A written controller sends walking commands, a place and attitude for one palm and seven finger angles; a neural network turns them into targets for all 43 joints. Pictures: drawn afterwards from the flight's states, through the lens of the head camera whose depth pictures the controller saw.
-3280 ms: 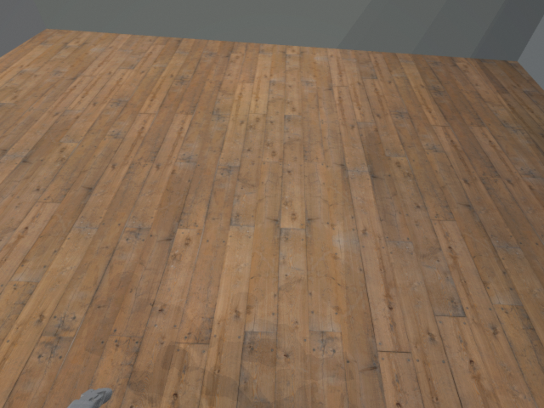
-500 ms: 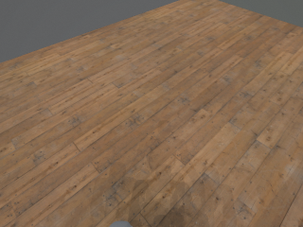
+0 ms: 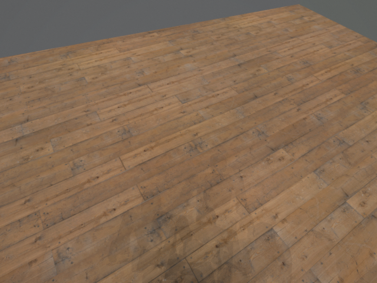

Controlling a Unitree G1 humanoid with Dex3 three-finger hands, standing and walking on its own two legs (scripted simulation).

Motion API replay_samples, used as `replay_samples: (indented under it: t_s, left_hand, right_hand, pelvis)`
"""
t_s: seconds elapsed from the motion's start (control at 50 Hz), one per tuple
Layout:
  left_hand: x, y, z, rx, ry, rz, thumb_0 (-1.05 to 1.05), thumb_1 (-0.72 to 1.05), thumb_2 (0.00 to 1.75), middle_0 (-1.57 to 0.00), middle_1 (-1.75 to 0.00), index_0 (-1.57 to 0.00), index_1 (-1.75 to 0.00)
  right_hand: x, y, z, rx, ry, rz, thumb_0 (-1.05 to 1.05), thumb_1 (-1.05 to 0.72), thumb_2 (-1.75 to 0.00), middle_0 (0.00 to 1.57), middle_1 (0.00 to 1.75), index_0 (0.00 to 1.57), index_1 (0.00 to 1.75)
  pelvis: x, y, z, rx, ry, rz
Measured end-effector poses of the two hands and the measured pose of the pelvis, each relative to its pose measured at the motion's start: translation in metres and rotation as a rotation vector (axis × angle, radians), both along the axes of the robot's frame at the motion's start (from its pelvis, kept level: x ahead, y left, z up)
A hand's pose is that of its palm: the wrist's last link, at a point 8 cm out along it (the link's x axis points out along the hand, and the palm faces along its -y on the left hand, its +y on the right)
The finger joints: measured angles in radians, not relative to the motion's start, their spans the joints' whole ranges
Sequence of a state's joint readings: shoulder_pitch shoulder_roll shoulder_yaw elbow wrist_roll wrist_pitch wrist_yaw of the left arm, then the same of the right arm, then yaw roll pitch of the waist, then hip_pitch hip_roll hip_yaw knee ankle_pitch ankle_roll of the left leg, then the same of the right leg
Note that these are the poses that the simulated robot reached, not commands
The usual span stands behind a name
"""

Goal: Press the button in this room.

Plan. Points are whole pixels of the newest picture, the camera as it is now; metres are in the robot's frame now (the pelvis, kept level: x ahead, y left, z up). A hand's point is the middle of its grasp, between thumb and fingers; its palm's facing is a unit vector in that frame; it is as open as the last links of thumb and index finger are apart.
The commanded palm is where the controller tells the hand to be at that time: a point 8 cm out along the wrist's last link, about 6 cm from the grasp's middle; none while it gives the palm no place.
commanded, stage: turn or walk to find it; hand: left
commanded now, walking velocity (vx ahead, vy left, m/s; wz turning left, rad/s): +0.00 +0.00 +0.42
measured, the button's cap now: out of the picture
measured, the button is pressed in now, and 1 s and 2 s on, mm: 0 0 0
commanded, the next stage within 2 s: none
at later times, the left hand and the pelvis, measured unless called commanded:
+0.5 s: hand out of the picture -0.02 +0.16 -0.17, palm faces +0.26 -0.94 -0.23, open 7.4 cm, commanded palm none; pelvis -0.03 -0.03 +0.00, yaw +14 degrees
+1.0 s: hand out of the picture -0.06 +0.20 -0.16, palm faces +0.43 -0.87 -0.26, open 7.4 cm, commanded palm none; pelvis -0.07 -0.03 +0.00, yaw +24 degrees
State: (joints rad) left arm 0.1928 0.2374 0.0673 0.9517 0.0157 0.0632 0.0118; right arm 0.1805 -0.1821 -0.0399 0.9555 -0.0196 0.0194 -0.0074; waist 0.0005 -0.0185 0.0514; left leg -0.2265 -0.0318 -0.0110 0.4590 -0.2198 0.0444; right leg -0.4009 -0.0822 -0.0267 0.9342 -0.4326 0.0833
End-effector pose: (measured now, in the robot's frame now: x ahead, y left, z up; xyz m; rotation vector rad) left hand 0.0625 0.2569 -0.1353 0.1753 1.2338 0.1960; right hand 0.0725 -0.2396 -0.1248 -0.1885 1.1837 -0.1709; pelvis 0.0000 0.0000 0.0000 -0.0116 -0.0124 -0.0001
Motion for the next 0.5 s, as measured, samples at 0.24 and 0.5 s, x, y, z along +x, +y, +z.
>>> replay_samples:
  t_s: [0.24,0.5]
  left_hand:
    - [-0.013,-0.048,0.019,0.048,-0.114,0.040,0.01,0.91,0.90,-0.20,-0.30,-0.20,-0.30]
    - [-0.102,-0.048,0.000,-0.009,-0.002,0.215,0.01,0.91,0.90,-0.21,-0.30,-0.20,-0.30]
  right_hand:
    - [-0.041,-0.047,-0.033,0.047,0.130,0.022,0.00,-0.91,-0.90,0.20,0.30,0.21,0.30]
    - [-0.017,-0.040,-0.017,-0.014,0.168,0.178,0.01,-0.91,-0.90,0.20,0.30,0.20,0.30]
  pelvis:
    - [-0.019,-0.038,-0.007,0.031,-0.009,0.112]
    - [-0.032,-0.032,-0.004,0.032,-0.006,0.244]
